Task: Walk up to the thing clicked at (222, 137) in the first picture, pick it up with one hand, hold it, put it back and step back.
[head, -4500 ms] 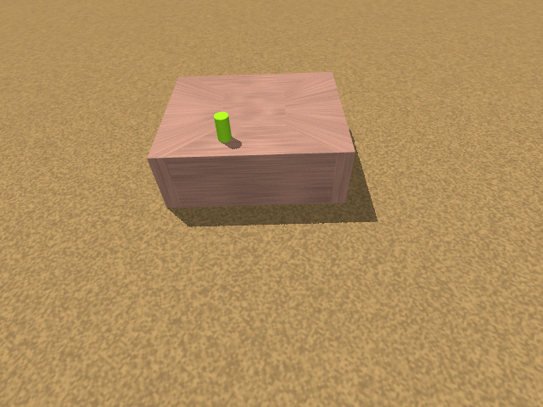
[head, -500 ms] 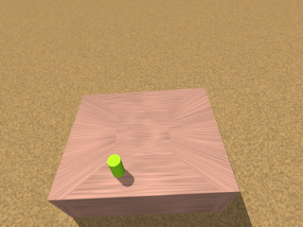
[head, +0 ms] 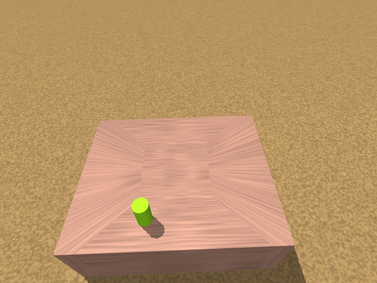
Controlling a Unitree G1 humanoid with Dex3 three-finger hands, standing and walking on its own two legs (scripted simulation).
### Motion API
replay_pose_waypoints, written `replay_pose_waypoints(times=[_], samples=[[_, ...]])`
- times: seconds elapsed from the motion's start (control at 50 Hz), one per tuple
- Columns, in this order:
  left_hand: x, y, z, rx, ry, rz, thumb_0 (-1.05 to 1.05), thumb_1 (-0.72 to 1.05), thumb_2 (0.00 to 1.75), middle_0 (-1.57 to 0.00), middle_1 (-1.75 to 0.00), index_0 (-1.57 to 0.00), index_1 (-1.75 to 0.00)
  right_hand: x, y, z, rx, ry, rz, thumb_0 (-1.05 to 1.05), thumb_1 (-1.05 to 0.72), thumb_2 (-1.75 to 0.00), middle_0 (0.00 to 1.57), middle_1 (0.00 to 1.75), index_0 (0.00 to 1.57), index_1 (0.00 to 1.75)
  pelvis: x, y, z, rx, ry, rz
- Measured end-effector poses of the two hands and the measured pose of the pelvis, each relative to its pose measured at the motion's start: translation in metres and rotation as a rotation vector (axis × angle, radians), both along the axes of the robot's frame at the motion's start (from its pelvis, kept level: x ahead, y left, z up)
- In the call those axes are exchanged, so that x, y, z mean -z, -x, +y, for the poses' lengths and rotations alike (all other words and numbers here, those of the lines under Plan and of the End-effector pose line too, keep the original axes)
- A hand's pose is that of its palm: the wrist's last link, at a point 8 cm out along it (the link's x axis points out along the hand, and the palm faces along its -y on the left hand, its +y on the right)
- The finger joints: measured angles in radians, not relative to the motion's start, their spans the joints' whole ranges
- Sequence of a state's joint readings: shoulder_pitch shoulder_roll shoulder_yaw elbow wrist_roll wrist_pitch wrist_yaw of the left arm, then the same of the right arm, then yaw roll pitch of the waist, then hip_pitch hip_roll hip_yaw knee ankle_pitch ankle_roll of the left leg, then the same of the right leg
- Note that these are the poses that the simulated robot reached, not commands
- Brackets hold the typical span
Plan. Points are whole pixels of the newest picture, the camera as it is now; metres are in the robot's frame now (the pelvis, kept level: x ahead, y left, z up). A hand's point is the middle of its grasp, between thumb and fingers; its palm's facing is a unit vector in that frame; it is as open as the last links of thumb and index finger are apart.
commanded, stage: walk up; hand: left
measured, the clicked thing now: (142, 212) +0.48 +0.21 -0.39
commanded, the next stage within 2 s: stand in 0.38 s
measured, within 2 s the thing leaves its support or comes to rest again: neither
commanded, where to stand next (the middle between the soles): +0.05 -0.01 m, yaw +0 degrees
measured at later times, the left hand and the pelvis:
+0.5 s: hand out of the picture +0.09 +0.25 -0.16, palm faces -0.01 -0.94 -0.34, open 7.4 cm; pelvis +0.01 +0.00 +0.00, yaw +1 degrees
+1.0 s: hand out of the picture +0.09 +0.24 -0.15, palm faces -0.01 -0.94 -0.34, open 7.4 cm; pelvis +0.02 -0.01 +0.00, yaw +1 degrees
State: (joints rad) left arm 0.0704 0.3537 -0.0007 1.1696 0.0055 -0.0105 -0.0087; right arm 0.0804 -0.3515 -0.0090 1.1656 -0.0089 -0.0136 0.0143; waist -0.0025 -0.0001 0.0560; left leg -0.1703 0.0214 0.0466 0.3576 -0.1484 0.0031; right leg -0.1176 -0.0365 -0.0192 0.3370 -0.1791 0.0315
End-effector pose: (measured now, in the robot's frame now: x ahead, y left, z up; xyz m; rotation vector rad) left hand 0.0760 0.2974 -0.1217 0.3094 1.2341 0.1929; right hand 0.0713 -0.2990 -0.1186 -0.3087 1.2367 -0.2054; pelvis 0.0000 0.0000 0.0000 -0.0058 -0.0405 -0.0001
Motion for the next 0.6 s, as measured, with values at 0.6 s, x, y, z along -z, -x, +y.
replay_pose_waypoints(times=[0.6], samples=[[-0.001, -0.008, -0.006, -0.004, 0.001, -0.001, 0.01, 0.91, 0.9, -0.21, -0.3, -0.2, -0.3, -0.002, -0.024, 0.0, -0.015, -0.004, -0.017, 0.0, -0.9, -0.9, 0.21, 0.3, 0.2, 0.3, -0.002, -0.013, -0.003, -0.011, -0.003, 0.007]])
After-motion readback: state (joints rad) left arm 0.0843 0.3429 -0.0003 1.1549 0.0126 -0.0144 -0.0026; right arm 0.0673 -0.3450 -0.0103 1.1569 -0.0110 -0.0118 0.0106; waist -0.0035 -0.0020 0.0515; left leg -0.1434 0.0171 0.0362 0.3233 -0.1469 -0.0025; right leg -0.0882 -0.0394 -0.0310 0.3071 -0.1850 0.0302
